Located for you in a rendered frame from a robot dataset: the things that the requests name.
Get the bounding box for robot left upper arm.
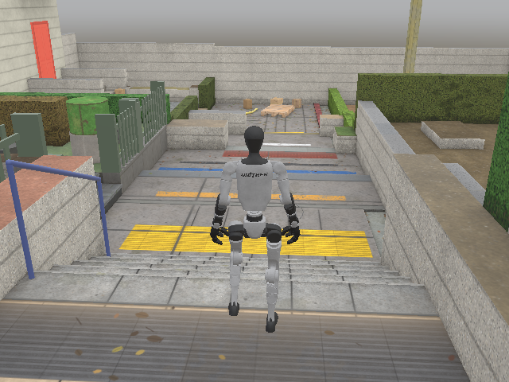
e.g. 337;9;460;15
218;161;238;206

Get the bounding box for robot thigh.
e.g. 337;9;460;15
265;223;282;284
227;220;244;266

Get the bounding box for robot left thigh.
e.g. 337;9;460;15
227;220;244;266

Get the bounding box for robot left hand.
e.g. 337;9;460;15
210;227;229;245

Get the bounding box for robot right upper arm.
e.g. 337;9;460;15
271;161;292;205

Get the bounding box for robot right thigh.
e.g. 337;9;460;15
265;223;282;284

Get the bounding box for robot right hand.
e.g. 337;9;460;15
282;225;300;244

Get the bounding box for right robot forearm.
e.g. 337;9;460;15
284;193;299;228

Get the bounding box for left robot forearm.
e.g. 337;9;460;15
212;194;227;229

